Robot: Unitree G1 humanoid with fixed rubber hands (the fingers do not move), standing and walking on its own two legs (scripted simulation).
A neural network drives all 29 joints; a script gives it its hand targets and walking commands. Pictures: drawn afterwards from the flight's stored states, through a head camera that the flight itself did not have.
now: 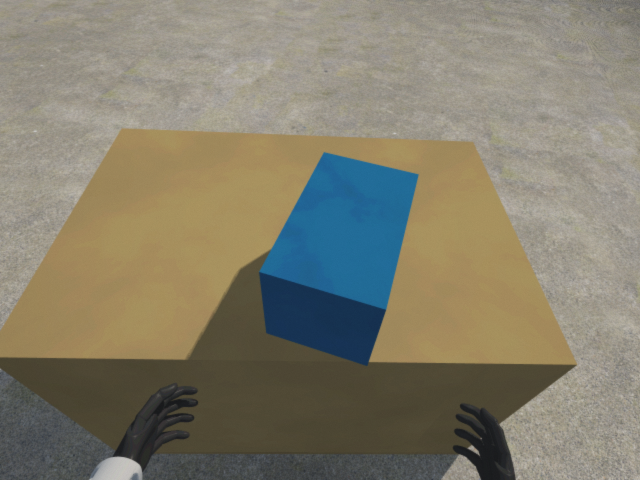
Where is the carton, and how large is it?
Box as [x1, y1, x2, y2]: [259, 152, 418, 365]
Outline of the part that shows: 324,152 259,271 266,332 366,365 386,308 418,174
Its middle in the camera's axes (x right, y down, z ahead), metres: +0.04 +0.02 +0.69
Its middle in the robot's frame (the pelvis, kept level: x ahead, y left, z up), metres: +0.49 -0.01 -0.05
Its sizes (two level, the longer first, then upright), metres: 0.302 0.182 0.179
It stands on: a pedestal, 0.64 m high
